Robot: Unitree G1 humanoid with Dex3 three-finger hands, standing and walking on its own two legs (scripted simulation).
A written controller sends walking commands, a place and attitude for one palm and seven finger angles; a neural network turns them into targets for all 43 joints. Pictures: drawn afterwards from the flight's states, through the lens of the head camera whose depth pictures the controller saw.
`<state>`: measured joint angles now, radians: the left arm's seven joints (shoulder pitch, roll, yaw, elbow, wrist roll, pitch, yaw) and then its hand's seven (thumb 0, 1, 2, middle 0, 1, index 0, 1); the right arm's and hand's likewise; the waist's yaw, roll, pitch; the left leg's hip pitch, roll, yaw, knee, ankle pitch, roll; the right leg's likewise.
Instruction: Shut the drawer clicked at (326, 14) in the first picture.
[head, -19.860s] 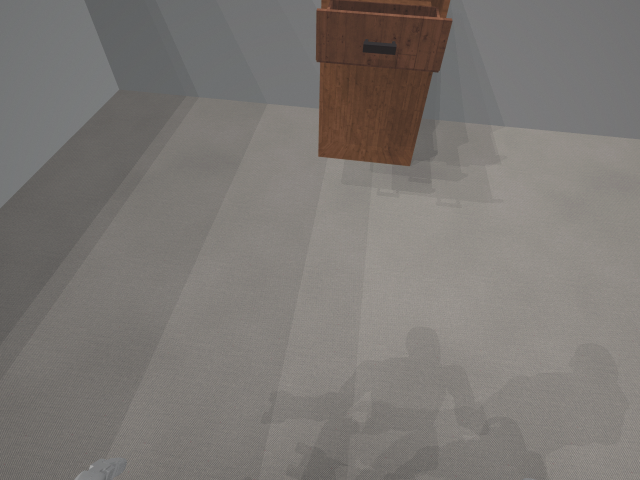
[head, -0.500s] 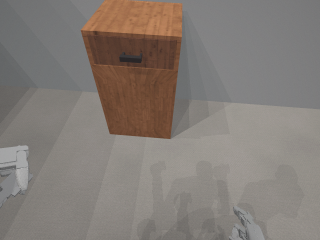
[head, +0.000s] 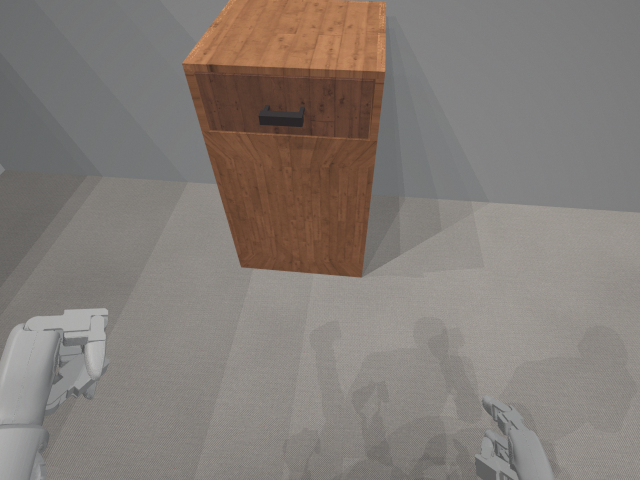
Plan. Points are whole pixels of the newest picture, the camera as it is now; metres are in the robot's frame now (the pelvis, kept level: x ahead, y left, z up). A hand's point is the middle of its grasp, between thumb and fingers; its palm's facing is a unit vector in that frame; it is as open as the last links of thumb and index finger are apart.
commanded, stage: let the arm hang, fingers relaxed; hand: left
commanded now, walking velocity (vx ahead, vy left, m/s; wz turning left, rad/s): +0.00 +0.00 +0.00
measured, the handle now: (283, 113) +0.92 +0.16 -0.05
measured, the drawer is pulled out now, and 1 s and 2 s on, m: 0.00 0.00 0.00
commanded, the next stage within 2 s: look to check the result in 1.04 s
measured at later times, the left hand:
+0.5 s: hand out of the picture -0.07 +0.21 -0.16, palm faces +0.02 -0.97 -0.25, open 5.1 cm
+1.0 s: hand out of the picture +0.00 +0.17 -0.17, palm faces +0.02 -0.98 -0.19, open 7.3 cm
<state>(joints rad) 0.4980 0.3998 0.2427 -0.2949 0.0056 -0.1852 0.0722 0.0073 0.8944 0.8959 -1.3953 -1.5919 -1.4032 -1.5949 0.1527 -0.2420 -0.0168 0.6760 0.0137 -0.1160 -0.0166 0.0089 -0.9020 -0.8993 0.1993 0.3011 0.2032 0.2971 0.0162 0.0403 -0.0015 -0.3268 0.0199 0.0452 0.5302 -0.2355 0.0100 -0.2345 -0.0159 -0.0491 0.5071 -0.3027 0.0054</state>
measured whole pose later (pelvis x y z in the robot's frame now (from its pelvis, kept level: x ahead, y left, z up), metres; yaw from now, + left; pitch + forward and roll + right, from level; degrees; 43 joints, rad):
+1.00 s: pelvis -0.01 +0.00 +0.01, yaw +0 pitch -1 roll +0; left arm 0.26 0.14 0.01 1.13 0.02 0.00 0.03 0.01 0.92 0.90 -0.20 -0.30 -0.21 -0.30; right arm 0.28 -0.14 -0.02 1.13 -0.02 0.00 -0.03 0.01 -0.91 -0.90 0.20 0.30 0.20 0.30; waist -0.01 0.01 0.04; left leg -0.22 0.01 0.05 0.42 -0.18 0.01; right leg -0.14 -0.02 -0.05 0.42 -0.26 0.00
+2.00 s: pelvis +0.01 -0.01 +0.01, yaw +0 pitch -1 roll +0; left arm 0.17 0.23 0.02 1.13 0.01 -0.01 0.02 0.01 0.91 0.90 -0.20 -0.30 -0.20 -0.30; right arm 0.17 -0.23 -0.02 1.14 -0.01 0.00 -0.03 0.00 -0.91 -0.90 0.20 0.30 0.20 0.30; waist -0.01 0.02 0.05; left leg -0.16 0.03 0.05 0.36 -0.18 -0.01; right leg -0.08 0.00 -0.05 0.34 -0.24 -0.01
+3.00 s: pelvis +0.02 -0.02 +0.01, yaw -1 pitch -1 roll +0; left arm 0.14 0.29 0.02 1.13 0.01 -0.01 0.01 0.01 0.91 0.90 -0.20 -0.30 -0.21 -0.30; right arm 0.13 -0.29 -0.02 1.14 -0.01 0.00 -0.02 0.00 -0.90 -0.90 0.20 0.30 0.20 0.30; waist -0.01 0.02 0.05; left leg -0.13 0.04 0.05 0.32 -0.17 -0.02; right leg -0.04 0.01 -0.04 0.29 -0.23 -0.03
